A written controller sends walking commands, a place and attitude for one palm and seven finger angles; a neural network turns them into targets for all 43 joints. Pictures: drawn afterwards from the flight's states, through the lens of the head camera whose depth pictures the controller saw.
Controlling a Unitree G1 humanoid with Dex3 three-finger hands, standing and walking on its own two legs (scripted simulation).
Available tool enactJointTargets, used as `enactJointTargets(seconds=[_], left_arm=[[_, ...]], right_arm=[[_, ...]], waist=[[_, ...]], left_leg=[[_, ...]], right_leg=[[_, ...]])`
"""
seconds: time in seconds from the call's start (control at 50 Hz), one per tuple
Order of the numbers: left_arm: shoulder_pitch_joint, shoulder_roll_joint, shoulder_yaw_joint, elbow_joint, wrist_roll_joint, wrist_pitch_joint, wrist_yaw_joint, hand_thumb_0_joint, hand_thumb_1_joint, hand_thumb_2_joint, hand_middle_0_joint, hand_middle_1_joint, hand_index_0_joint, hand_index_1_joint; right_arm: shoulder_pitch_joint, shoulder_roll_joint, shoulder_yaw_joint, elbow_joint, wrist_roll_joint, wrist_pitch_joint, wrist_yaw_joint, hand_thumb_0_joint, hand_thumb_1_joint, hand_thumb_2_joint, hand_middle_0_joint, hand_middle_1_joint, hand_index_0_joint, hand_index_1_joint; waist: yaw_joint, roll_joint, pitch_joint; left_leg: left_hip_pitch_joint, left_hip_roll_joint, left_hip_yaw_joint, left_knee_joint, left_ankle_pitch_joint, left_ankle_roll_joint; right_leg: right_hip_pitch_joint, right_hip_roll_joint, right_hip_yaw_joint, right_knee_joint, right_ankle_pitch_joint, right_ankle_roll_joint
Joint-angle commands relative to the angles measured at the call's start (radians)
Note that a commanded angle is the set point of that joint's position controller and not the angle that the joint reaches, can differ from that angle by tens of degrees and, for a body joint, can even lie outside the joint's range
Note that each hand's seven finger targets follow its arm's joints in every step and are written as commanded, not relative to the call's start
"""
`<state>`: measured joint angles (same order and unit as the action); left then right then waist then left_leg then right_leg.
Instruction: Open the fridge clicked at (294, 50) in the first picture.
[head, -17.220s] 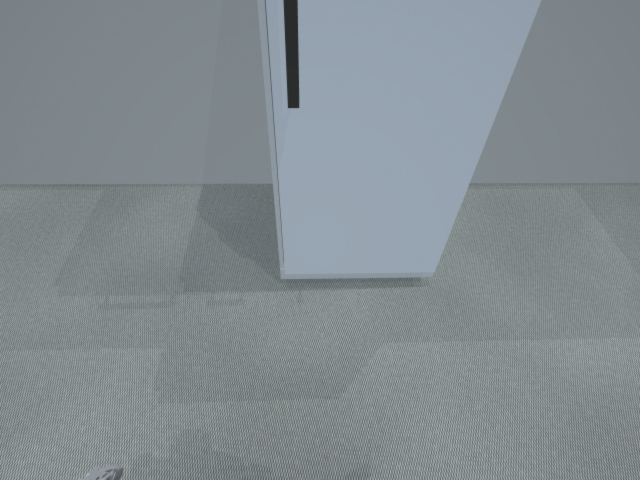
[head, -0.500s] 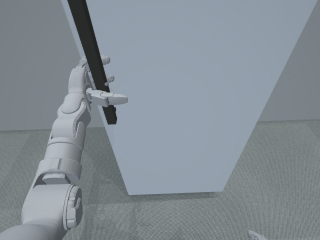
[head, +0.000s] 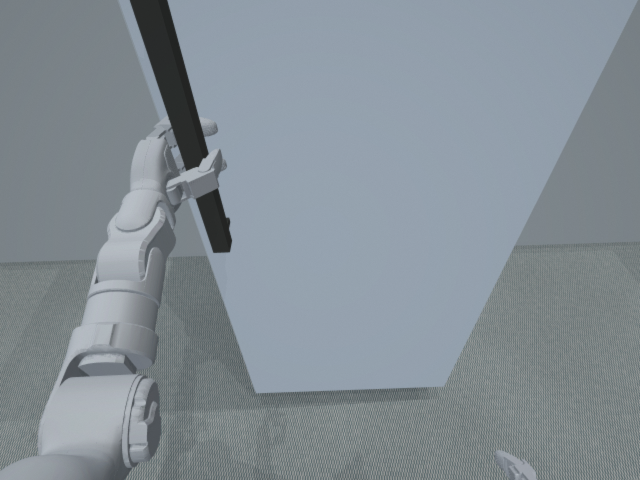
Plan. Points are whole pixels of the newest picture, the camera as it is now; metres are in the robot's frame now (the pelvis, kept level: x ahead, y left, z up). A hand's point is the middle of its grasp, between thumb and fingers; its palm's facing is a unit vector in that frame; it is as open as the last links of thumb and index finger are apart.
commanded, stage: grip the handle and tug to test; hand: left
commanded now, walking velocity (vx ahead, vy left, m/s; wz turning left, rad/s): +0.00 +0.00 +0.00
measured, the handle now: (191, 118) +0.48 +0.18 +0.24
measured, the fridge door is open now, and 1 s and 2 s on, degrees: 0 0 5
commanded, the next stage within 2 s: pull the door a little, standing still in 0.76 s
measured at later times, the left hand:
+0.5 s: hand (209, 172) +0.42 +0.16 +0.20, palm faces +0.09 -1.00 +0.01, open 6.0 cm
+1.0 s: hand (208, 175) +0.42 +0.16 +0.20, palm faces +0.08 -1.00 +0.01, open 6.1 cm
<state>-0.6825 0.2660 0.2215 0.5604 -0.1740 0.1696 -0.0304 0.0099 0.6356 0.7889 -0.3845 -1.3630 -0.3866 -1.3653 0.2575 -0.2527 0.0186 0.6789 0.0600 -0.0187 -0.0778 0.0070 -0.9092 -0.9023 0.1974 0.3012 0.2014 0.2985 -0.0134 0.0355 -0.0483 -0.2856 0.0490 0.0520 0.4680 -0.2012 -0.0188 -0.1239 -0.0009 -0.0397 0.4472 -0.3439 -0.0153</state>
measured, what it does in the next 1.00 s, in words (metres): stands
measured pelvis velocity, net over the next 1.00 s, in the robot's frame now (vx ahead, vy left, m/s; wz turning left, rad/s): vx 0.04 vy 0.00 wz -0.02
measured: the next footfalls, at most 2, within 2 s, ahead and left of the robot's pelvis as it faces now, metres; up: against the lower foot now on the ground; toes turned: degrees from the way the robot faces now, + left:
right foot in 1.58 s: +0.12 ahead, -0.07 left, +0.00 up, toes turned -8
left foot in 1.90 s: +0.22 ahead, +0.03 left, +0.00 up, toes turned +4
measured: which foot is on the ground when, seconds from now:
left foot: down 0.00-1.00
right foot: down 0.00-1.00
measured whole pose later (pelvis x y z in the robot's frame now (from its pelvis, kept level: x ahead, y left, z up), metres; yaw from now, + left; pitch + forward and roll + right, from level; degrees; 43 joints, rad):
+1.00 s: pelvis +0.04 +0.00 +0.00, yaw -1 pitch +2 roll +1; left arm -0.39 0.24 0.24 0.11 -0.21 0.34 -0.04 0.01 0.70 0.76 -0.32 -1.40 -0.30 -1.37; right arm 0.20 -0.25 0.02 0.62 0.06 0.02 -0.07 0.01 -0.91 -0.90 0.20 0.30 0.20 0.30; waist 0.00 0.04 -0.08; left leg -0.20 0.05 0.08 0.43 -0.25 -0.03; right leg -0.06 0.00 -0.02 0.42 -0.35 -0.01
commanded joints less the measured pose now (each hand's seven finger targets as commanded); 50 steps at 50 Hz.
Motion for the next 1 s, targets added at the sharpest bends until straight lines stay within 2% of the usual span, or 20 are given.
enactJointTargets(seconds=[0.0,0.06,0.12,0.18,0.26,0.3,0.32,0.36,0.38,0.44,0.52,0.6,0.62,0.66,0.68,0.74,0.78,0.84,0.9,0.98], left_arm=[[-0.459,0.155,0.02,-0.273,-0.012,-0.066,-0.021,0.0,0.9,0.9,-0.45,-1.4,-0.45,-1.4],[-0.436,0.203,0.058,-0.238,-0.013,-0.056,-0.022,0.0,0.9,0.9,-0.45,-1.4,-0.45,-1.4],[-0.458,0.173,0.032,-0.273,-0.011,-0.057,-0.028,0.0,0.9,0.9,-0.45,-1.4,-0.45,-1.4],[-0.415,0.191,0.057,-0.303,-0.017,-0.059,-0.025,0.0,0.9,0.9,-0.45,-1.4,-0.45,-1.4],[-0.368,0.222,0.084,-0.291,-0.022,-0.049,-0.033,0.0,0.9,0.9,-0.45,-1.4,-0.45,-1.4],[-0.397,0.2,0.064,-0.312,-0.022,-0.047,-0.036,0.0,0.9,0.9,-0.45,-1.4,-0.45,-1.4],[-0.374,0.22,0.086,-0.308,-0.021,-0.043,-0.033,0.0,0.9,0.9,-0.45,-1.4,-0.45,-1.4],[-0.362,0.177,0.048,-0.319,-0.022,-0.04,-0.034,0.0,0.9,0.9,-0.45,-1.4,-0.45,-1.4],[-0.384,0.173,0.042,-0.35,-0.021,-0.041,-0.032,0.0,0.9,0.9,-0.45,-1.4,-0.45,-1.4],[-0.328,0.161,0.039,-0.366,-0.02,-0.025,-0.029,0.0,0.9,0.9,-0.45,-1.4,-0.45,-1.4],[-0.252,0.187,0.076,-0.408,-0.028,-0.013,-0.03,0.0,0.9,0.9,-0.45,-1.4,-0.45,-1.4],[-0.169,0.174,0.073,-0.506,-0.03,-0.001,-0.032,0.0,0.9,0.9,-0.45,-1.4,-0.45,-1.4],[-0.138,0.143,0.051,-0.529,-0.032,0.005,-0.034,0.0,0.9,0.9,-0.45,-1.4,-0.45,-1.4],[-0.053,0.175,0.087,-0.559,-0.038,0.013,-0.031,0.0,0.9,0.9,-0.45,-1.4,-0.45,-1.4],[-0.057,0.151,0.064,-0.601,-0.039,0.017,-0.033,0.0,0.9,0.9,-0.45,-1.4,-0.45,-1.4],[-0.01,0.16,0.078,-0.659,-0.041,0.045,-0.035,0.0,0.9,0.9,-0.45,-1.4,-0.45,-1.4],[0.03,0.174,0.101,-0.665,-0.048,0.064,-0.034,0.0,0.9,0.9,-0.45,-1.4,-0.45,-1.4],[0.039,0.174,0.107,-0.706,-0.048,0.092,-0.035,0.0,0.9,0.9,-0.45,-1.4,-0.45,-1.4],[-0.09,0.164,0.074,-0.662,-0.042,0.111,-0.023,0.0,0.9,0.9,-0.45,-1.4,-0.45,-1.4],[0.009,0.145,0.07,-0.725,-0.035,0.116,-0.018,0.0,0.9,0.9,-0.45,-1.4,-0.45,-1.4]], right_arm=[[-0.07,-0.119,-0.042,-0.141,0.002,-0.039,-0.009,0.0,-0.9,-0.9,0.2,0.3,0.2,0.3],[-0.067,-0.127,-0.041,-0.136,0.0,-0.029,-0.013,0.0,-0.9,-0.9,0.2,0.3,0.2,0.3],[-0.078,-0.119,-0.041,-0.143,0.002,-0.027,-0.014,0.0,-0.9,-0.9,0.2,0.3,0.2,0.3],[-0.079,-0.121,-0.041,-0.153,0.0,-0.028,-0.01,0.0,-0.9,-0.9,0.2,0.3,0.2,0.3],[-0.082,-0.126,-0.041,-0.152,0.0,-0.021,-0.012,0.0,-0.9,-0.9,0.2,0.3,0.2,0.3],[-0.088,-0.12,-0.039,-0.156,0.001,-0.022,-0.012,0.0,-0.9,-0.9,0.2,0.3,0.2,0.3],[-0.086,-0.121,-0.04,-0.157,0.002,-0.02,-0.012,0.0,-0.9,-0.9,0.2,0.3,0.2,0.3],[-0.09,-0.121,-0.041,-0.164,0.004,-0.02,-0.012,0.0,-0.9,-0.9,0.2,0.3,0.2,0.3],[-0.095,-0.118,-0.042,-0.165,0.005,-0.023,-0.01,0.0,-0.9,-0.9,0.2,0.3,0.2,0.3],[-0.099,-0.118,-0.042,-0.17,0.004,-0.022,-0.008,0.0,-0.9,-0.9,0.2,0.3,0.2,0.3],[-0.107,-0.121,-0.043,-0.18,0.002,-0.021,-0.005,0.0,-0.9,-0.9,0.2,0.3,0.2,0.3],[-0.126,-0.116,-0.042,-0.201,0.004,-0.022,0.003,0.0,-0.9,-0.9,0.2,0.3,0.2,0.3],[-0.134,-0.113,-0.041,-0.207,0.004,-0.024,0.007,0.0,-0.9,-0.9,0.2,0.3,0.2,0.3],[-0.139,-0.117,-0.042,-0.216,0.003,-0.023,0.011,0.0,-0.9,-0.9,0.2,0.3,0.2,0.3],[-0.148,-0.114,-0.04,-0.221,0.003,-0.022,0.012,0.0,-0.9,-0.9,0.2,0.3,0.2,0.3],[-0.162,-0.112,-0.038,-0.23,0.003,-0.02,0.012,0.0,-0.9,-0.9,0.2,0.3,0.2,0.3],[-0.167,-0.113,-0.037,-0.232,0.003,-0.018,0.01,0.0,-0.9,-0.9,0.2,0.3,0.2,0.3],[-0.176,-0.108,-0.035,-0.234,0.002,-0.015,0.007,0.0,-0.9,-0.9,0.2,0.3,0.2,0.3],[-0.167,-0.111,-0.034,-0.209,0.001,-0.011,-0.002,0.0,-0.9,-0.9,0.2,0.3,0.2,0.3],[-0.175,-0.105,-0.032,-0.223,-0.006,-0.008,0.002,0.0,-0.9,-0.9,0.2,0.3,0.2,0.3]], waist=[[0.002,-0.028,-0.304],[0.005,-0.063,-0.276],[-0.001,-0.031,-0.287],[0.014,-0.049,-0.315],[0.019,-0.069,-0.297],[0.011,-0.045,-0.284],[0.019,-0.039,-0.285],[0.014,-0.053,-0.284],[0.011,-0.02,-0.29],[0.017,-0.034,-0.294],[0.034,-0.07,-0.308],[0.049,-0.035,-0.327],[0.05,-0.027,-0.325],[0.065,-0.044,-0.337],[0.058,-0.032,-0.329],[0.061,-0.025,-0.33],[0.066,-0.058,-0.313],[0.065,-0.033,-0.32],[0.038,-0.031,-0.276],[0.057,-0.019,-0.322]], left_leg=[[0.294,-0.043,-0.016,0.016,0.338,0.067],[0.268,-0.044,-0.011,0.013,0.325,0.07],[0.285,-0.043,-0.012,0.015,0.335,0.067],[0.284,-0.043,-0.013,0.014,0.362,0.068],[0.268,-0.043,-0.004,0.013,0.359,0.068],[0.272,-0.044,-0.005,0.012,0.353,0.068],[0.27,-0.043,-0.007,0.01,0.352,0.066],[0.278,-0.042,-0.005,0.01,0.35,0.067],[0.29,-0.042,-0.006,0.012,0.356,0.067],[0.294,-0.041,-0.006,0.012,0.369,0.066],[0.287,-0.042,-0.003,0.009,0.396,0.067],[0.307,-0.04,0.002,0.012,0.46,0.065],[0.312,-0.041,0.004,0.013,0.471,0.065],[0.307,-0.039,0.007,0.015,0.494,0.063],[0.306,-0.039,0.007,0.011,0.5,0.064],[0.317,-0.038,0.011,0.011,0.519,0.062],[0.3,-0.038,0.012,0.008,0.519,0.063],[0.315,-0.04,0.014,0.009,0.531,0.06],[0.315,-0.04,0.009,0.011,0.513,0.06],[0.33,-0.041,0.007,0.013,0.582,0.06]], right_leg=[[-0.061,0.023,0.002,-0.041,0.532,0.006],[-0.051,0.021,0.004,-0.046,0.537,0.011],[-0.06,0.021,0.004,-0.041,0.541,0.008],[-0.026,0.019,0.002,-0.034,0.574,0.008],[-0.011,0.018,0.004,-0.037,0.596,0.013],[-0.025,0.017,0.006,-0.037,0.593,0.012],[-0.026,0.019,0.004,-0.037,0.581,0.009],[-0.027,0.021,0.0,-0.039,0.566,0.011],[-0.036,0.019,0.005,-0.04,0.572,0.01],[-0.031,0.021,0.0,-0.036,0.586,0.01],[0.007,0.019,-0.001,-0.03,0.639,0.012],[0.034,0.017,-0.003,-0.018,0.698,0.01],[0.033,0.018,-0.005,-0.015,0.707,0.011],[0.062,0.017,-0.007,-0.011,0.739,0.012],[0.06,0.014,-0.007,-0.009,0.752,0.013],[0.061,0.014,-0.004,-0.008,0.781,0.016],[0.075,0.012,-0.008,-0.009,0.804,0.019],[0.074,0.01,-0.006,-0.008,0.82,0.021],[0.036,0.015,-0.008,-0.019,0.774,0.016],[0.077,0.006,-0.013,-0.002,0.831,0.016]])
